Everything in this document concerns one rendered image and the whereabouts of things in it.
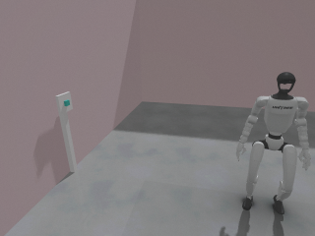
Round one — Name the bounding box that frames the left robot hand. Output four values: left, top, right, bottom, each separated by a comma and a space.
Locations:
298, 149, 311, 170

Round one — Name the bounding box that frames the left robot upper arm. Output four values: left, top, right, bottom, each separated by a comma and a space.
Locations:
294, 96, 309, 127

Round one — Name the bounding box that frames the robot right forearm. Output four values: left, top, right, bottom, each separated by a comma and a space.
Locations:
239, 116, 253, 144

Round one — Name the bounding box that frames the robot right thigh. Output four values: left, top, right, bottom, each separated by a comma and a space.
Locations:
247, 140, 266, 184

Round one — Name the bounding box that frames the right robot hand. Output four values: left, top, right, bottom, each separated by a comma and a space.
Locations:
236, 142, 247, 161

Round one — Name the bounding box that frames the right robot upper arm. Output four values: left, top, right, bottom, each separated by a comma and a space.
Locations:
248, 96, 269, 124

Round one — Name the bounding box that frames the robot left forearm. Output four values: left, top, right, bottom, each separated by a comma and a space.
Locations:
297, 119, 310, 149

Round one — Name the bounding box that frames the panel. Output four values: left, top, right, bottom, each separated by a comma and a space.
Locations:
55, 91, 78, 173

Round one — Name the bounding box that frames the robot left foot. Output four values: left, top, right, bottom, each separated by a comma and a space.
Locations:
273, 195, 284, 214

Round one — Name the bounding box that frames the button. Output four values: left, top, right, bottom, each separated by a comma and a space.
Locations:
64, 99, 70, 106

